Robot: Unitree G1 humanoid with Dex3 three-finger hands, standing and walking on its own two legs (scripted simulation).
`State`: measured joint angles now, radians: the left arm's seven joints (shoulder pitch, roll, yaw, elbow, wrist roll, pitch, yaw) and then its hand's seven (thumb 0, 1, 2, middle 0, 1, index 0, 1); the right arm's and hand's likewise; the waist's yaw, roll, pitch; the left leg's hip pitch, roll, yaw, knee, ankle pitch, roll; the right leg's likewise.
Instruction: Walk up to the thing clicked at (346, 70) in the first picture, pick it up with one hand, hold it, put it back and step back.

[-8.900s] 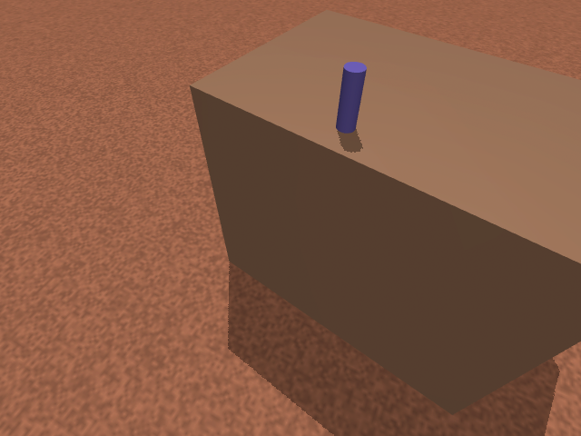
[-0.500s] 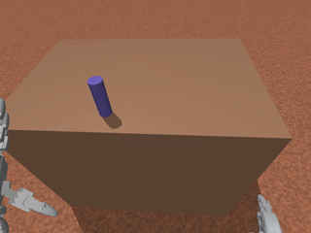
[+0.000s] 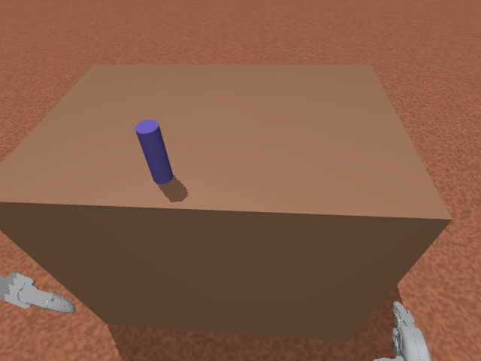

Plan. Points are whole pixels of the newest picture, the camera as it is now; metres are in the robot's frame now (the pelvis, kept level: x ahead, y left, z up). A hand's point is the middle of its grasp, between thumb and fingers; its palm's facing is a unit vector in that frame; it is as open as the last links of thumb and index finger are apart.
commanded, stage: go down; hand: left
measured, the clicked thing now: (155, 154) +0.47 +0.20 +0.09
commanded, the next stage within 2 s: none
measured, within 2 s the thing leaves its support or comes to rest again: neither
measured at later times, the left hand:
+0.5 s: hand (30, 174) +0.31 +0.32 +0.19, palm faces +0.20 -0.96 -0.20, open 17.4 cm
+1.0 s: hand (17, 163) +0.32 +0.35 +0.20, palm faces +0.18 -0.98 -0.09, open 17.6 cm
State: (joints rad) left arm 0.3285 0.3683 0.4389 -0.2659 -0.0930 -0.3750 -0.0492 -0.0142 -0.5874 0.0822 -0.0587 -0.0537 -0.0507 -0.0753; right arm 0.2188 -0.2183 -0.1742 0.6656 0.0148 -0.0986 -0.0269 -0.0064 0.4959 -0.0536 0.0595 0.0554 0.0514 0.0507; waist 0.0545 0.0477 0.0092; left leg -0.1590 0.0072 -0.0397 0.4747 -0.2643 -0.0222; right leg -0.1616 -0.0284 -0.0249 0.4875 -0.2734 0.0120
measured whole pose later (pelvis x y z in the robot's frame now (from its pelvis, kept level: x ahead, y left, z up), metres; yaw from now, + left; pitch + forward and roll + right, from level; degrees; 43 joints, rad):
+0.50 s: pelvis +0.01 +0.01 +0.00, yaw -1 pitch +0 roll +0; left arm -0.17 0.55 0.56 0.28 -0.24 -0.02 -0.40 -0.01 -0.50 0.10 -0.03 -0.02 -0.02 -0.04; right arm 0.23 -0.24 -0.07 0.68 0.04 -0.13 -0.10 -0.01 0.51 -0.05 0.06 0.05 0.05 0.05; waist 0.01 0.03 -0.05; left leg -0.21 0.01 -0.02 0.47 -0.27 -0.01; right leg -0.22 -0.03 0.00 0.47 -0.26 0.02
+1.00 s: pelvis +0.00 +0.01 +0.00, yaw +0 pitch +2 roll +0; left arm -0.38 0.66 0.59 0.56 -0.24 0.10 -0.51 -0.02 -0.57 0.09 -0.04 -0.02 -0.03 -0.04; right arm 0.19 -0.23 -0.03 0.76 0.03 -0.18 -0.15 -0.01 0.52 -0.05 0.06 0.06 0.05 0.05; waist 0.01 0.03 -0.07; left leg -0.26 0.01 -0.04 0.48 -0.26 -0.01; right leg -0.26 -0.03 -0.02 0.47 -0.25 0.02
